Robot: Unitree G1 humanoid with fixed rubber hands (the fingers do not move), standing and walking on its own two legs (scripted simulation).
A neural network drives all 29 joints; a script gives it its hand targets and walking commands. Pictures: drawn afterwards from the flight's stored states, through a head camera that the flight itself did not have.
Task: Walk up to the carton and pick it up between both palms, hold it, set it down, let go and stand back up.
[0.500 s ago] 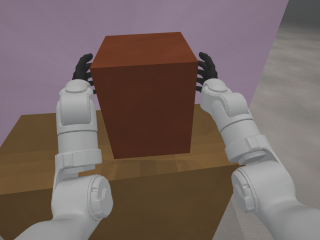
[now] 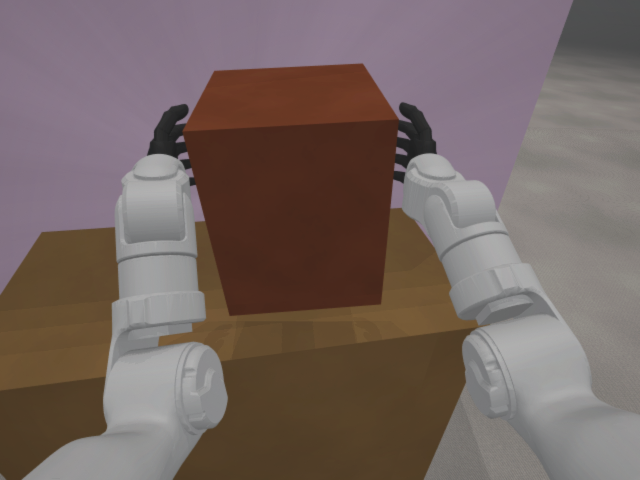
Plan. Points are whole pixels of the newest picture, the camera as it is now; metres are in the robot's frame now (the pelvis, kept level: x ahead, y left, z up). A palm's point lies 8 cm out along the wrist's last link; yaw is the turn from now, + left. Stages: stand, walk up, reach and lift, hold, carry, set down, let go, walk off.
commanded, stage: hold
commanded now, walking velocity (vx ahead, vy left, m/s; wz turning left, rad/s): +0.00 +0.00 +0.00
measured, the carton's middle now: (297, 187) +0.41 +0.01 +0.23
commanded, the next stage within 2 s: none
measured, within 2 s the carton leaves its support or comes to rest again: neither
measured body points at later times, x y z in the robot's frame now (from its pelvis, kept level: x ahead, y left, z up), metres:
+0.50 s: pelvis +0.00 +0.00 +0.00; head -0.10 +0.03 +0.44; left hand +0.37 +0.16 +0.28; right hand +0.37 -0.13 +0.28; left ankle +0.05 +0.11 -0.75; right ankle +0.00 -0.08 -0.75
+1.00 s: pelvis +0.00 +0.00 +0.00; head -0.09 +0.04 +0.44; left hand +0.38 +0.17 +0.28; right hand +0.38 -0.12 +0.28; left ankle +0.05 +0.11 -0.75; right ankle +0.00 -0.08 -0.75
